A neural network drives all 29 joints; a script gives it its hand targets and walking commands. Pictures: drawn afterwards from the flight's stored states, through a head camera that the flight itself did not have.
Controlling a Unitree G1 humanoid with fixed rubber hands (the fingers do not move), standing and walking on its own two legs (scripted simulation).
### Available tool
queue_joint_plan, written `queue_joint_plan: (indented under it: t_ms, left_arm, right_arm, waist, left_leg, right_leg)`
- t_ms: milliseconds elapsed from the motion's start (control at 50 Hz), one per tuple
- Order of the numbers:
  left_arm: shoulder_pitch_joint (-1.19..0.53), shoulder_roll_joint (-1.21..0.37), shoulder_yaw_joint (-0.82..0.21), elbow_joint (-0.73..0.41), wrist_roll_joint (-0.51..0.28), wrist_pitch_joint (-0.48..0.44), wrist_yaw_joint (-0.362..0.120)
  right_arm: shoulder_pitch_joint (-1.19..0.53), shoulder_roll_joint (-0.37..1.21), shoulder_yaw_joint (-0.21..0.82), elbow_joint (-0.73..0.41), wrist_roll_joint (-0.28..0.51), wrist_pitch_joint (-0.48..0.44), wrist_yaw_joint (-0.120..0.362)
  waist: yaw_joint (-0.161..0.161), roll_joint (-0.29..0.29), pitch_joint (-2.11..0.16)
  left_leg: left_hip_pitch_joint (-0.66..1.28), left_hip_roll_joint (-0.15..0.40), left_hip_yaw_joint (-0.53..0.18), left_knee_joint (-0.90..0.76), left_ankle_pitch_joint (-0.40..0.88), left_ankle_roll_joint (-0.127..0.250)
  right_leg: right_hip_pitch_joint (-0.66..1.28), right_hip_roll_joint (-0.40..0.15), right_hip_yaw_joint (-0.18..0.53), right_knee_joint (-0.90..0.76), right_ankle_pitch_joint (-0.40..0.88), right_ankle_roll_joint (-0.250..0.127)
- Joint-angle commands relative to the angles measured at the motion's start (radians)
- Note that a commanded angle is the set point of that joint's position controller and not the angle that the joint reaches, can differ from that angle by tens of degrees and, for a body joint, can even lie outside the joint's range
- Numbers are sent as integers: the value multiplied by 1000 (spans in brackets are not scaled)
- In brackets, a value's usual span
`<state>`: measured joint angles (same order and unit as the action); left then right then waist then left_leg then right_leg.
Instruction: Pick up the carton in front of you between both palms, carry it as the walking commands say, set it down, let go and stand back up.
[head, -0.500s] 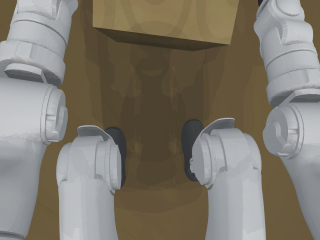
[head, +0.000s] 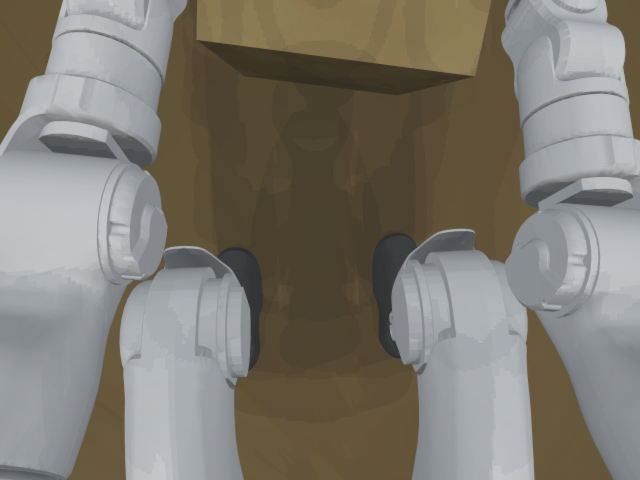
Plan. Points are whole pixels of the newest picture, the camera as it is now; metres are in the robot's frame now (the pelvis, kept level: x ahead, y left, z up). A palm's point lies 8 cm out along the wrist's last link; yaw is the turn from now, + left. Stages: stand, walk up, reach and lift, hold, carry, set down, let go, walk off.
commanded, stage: reach and lift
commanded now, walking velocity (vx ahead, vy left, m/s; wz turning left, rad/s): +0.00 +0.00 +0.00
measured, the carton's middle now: out of the picture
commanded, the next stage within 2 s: none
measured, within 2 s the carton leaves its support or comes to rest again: leaves its support in 0.14 s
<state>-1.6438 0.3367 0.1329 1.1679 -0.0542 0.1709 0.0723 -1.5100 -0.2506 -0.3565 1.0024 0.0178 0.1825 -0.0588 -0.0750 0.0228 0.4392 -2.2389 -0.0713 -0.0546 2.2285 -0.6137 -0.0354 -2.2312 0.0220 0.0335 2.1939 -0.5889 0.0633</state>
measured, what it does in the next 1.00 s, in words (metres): rises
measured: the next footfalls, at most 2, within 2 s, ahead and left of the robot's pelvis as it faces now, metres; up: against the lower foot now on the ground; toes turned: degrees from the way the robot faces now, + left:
none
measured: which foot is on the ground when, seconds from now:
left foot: down 0.00-1.00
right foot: down 0.00-1.00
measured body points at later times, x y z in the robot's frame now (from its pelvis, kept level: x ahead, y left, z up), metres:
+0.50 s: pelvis -0.01 -0.01 +0.08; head +0.28 +0.00 +0.42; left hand +0.54 +0.12 +0.00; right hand +0.51 -0.18 +0.00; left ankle +0.10 +0.13 -0.33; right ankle +0.11 -0.14 -0.33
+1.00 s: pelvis +0.02 +0.00 +0.19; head +0.24 +0.00 +0.58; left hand +0.50 +0.13 +0.14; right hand +0.48 -0.17 +0.14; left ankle +0.10 +0.13 -0.33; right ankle +0.11 -0.14 -0.33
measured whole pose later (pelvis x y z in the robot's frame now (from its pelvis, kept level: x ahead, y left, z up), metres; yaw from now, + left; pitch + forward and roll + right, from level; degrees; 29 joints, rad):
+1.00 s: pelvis +0.02 +0.00 +0.19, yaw +1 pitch +40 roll +0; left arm -0.93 -0.02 0.41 0.68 0.21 0.39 0.05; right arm -0.88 0.05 -0.48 0.60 -0.21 0.41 -0.05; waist -0.04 0.02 -0.22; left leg -1.76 -0.11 -0.11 1.56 -0.51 -0.06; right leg -1.77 0.09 0.10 1.54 -0.48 0.07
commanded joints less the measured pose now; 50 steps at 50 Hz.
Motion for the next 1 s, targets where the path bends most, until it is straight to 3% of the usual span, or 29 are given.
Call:
queue_joint_plan:
  t_ms: [0, 140, 180, 200, 240, 280, 360, 480, 580, 740, 860, 980]
  left_arm:
    - [-408, -976, -207, -186, -68, 12, -258]
    - [-492, -1164, -380, -511, -157, 34, -210]
    - [-482, -1225, -408, -590, -148, 56, -190]
    - [-467, -1239, -410, -613, -139, 69, -183]
    - [-400, -1267, -394, -598, -110, 98, -180]
    - [-301, -1291, -332, -493, -58, 125, -192]
    - [-196, -1279, -131, -287, 91, 155, -227]
    - [-201, -1243, 11, -227, 188, 157, -247]
    - [-229, -1268, -3, -270, 188, 170, -258]
    - [-159, -1390, -150, -406, 119, 212, -285]
    - [-28, -1453, -240, -458, 81, 217, -293]
    - [114, -1476, -259, -451, 86, 195, -277]
  right_arm:
    - [-527, 904, 309, -183, 85, 24, 270]
    - [-569, 1042, 471, -421, 190, 67, 251]
    - [-566, 1083, 515, -484, 193, 86, 242]
    - [-556, 1095, 525, -516, 186, 96, 234]
    - [-528, 1115, 529, -532, 161, 119, 227]
    - [-464, 1146, 495, -457, 115, 140, 232]
    - [-351, 1155, 320, -267, -41, 172, 259]
    - [-354, 1146, 214, -221, -136, 176, 273]
    - [-384, 1199, 254, -255, -123, 192, 278]
    - [-296, 1311, 391, -335, -54, 233, 289]
    - [-147, 1352, 458, -361, -35, 233, 292]
    - [-5, 1368, 471, -343, -45, 208, 286]
  waist:
    - [-50, 58, -1176]
    - [-55, 82, -1855]
    - [-30, 96, -2038]
    - [-33, 87, -2084]
    - [-27, 70, -2052]
    - [-19, 51, -1836]
    - [-16, 47, -1445]
    - [-6, 27, -1408]
    - [9, -1, -1534]
    - [18, -9, -1759]
    - [18, 11, -1711]
    - [23, 18, -1574]
  left_leg:
    - [491, -61, 115, -160, 334, 35]
    - [851, -75, 125, -155, 662, 23]
    - [943, -89, 134, -179, 722, 13]
    - [953, -95, 137, -195, 715, 9]
    - [910, -107, 146, -240, 651, 4]
    - [786, -112, 153, -302, 519, 3]
    - [555, -112, 155, -428, 235, 10]
    - [552, -111, 148, -543, 145, 19]
    - [642, -112, 156, -610, 144, 20]
    - [843, -112, 163, -697, 259, 6]
    - [937, -111, 142, -772, 332, -4]
    - [1027, -111, 107, -877, 350, -7]
  right_leg:
    - [548, 81, -130, -132, 402, -39]
    - [743, 100, -152, -130, 692, -28]
    - [767, 111, -161, -152, 714, -19]
    - [785, 118, -166, -169, 708, -14]
    - [793, 125, -170, -214, 656, -6]
    - [719, 127, -170, -276, 530, -2]
    - [562, 130, -161, -397, 267, -20]
    - [593, 130, -152, -514, 177, -29]
    - [706, 133, -156, -585, 171, -22]
    - [921, 138, -154, -671, 290, -11]
    - [1004, 141, -133, -739, 368, -15]
    - [1069, 146, -103, -835, 376, -20]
